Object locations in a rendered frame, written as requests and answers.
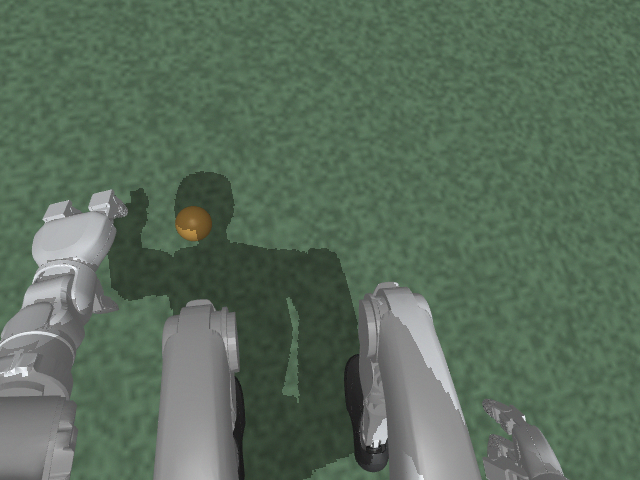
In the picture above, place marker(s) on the ball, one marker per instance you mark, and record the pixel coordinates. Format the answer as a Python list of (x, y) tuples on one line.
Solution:
[(193, 223)]

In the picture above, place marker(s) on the left robot hand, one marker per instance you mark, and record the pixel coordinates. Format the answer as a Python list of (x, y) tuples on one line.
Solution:
[(69, 234)]

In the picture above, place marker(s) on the right robot foot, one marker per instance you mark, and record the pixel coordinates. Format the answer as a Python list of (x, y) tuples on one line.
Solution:
[(369, 458)]

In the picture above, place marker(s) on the left robot arm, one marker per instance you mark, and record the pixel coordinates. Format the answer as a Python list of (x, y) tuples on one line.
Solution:
[(37, 351)]

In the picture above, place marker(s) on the right robot hand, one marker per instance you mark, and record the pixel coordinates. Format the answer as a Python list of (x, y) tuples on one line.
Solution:
[(528, 456)]

